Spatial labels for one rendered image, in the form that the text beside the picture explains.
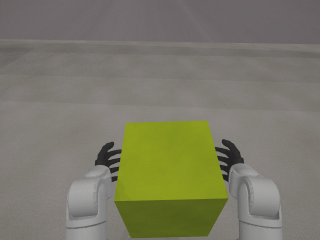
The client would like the right robot forearm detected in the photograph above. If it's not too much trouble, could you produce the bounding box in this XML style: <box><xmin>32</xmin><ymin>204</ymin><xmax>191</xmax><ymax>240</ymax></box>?
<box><xmin>228</xmin><ymin>163</ymin><xmax>283</xmax><ymax>240</ymax></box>

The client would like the robot left hand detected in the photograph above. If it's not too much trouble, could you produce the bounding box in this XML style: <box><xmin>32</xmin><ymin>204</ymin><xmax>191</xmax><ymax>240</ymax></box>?
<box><xmin>95</xmin><ymin>141</ymin><xmax>122</xmax><ymax>182</ymax></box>

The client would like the left robot forearm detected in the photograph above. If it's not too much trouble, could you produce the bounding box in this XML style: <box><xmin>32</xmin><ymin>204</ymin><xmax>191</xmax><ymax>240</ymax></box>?
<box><xmin>65</xmin><ymin>165</ymin><xmax>113</xmax><ymax>240</ymax></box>

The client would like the carton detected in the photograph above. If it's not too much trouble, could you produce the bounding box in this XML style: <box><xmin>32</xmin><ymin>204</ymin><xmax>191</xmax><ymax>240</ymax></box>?
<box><xmin>114</xmin><ymin>120</ymin><xmax>229</xmax><ymax>238</ymax></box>

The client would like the robot right hand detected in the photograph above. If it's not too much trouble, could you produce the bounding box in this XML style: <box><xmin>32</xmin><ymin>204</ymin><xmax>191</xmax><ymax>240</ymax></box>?
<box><xmin>215</xmin><ymin>139</ymin><xmax>244</xmax><ymax>182</ymax></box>

